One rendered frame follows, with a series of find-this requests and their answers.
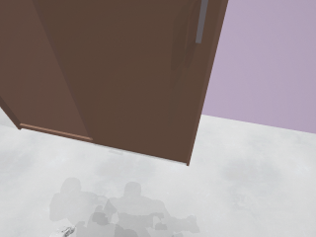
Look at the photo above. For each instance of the wardrobe door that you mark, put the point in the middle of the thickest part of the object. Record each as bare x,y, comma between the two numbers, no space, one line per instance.
135,68
33,81

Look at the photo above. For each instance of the handle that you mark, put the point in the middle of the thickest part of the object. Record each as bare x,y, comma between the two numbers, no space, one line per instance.
201,20

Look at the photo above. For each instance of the robot left hand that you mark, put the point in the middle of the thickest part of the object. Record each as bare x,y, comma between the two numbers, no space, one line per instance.
63,231

